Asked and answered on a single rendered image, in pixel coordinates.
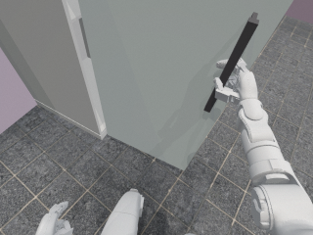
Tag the robot right hand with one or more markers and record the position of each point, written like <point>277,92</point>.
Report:
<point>243,82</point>

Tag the robot right forearm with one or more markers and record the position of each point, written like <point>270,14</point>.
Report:
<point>267,165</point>

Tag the left robot thigh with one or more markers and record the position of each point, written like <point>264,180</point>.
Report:
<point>124,217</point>

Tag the fridge door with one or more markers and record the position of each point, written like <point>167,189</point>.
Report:
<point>154,63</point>

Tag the handle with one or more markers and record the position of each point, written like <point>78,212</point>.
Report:
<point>250,27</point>

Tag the right robot upper arm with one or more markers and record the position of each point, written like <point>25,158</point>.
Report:
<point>281,209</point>

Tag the robot left hand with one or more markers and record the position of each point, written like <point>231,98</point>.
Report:
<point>50,225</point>

